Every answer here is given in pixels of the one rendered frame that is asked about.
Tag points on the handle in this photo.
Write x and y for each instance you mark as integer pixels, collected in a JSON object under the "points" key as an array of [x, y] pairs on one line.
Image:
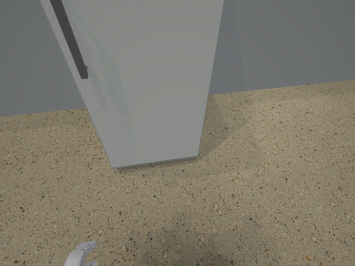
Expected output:
{"points": [[69, 36]]}

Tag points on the fridge door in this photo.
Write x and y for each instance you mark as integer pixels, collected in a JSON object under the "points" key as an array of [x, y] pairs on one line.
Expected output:
{"points": [[149, 70]]}

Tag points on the robot left hand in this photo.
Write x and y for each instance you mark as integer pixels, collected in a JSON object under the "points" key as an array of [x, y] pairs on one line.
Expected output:
{"points": [[77, 257]]}

